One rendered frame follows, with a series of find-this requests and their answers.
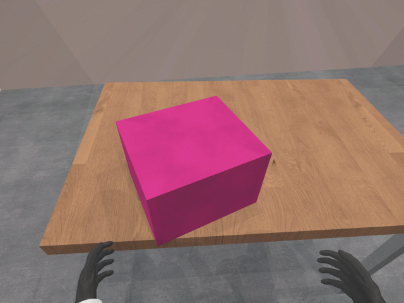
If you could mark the robot left hand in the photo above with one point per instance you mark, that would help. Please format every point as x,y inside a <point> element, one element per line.
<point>89,278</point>

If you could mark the table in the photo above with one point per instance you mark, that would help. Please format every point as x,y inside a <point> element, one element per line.
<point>336,170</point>

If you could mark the carton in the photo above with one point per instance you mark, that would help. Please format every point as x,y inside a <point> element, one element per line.
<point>192,164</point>

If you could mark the robot right hand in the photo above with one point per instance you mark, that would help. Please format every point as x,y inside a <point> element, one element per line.
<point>356,282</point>

